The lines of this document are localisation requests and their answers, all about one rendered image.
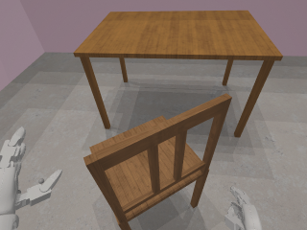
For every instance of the left robot forearm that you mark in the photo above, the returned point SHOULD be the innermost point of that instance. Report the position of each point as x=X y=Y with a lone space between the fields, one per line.
x=9 y=221

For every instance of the table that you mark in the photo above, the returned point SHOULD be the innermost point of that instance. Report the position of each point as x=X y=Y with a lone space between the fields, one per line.
x=221 y=35

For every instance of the left robot hand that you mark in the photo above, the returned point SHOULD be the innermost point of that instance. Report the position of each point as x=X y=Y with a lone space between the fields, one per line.
x=10 y=166

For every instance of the chair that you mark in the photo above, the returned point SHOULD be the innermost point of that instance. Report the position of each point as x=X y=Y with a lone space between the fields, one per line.
x=138 y=168

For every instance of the right robot hand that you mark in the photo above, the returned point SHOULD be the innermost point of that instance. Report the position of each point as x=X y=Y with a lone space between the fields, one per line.
x=247 y=215

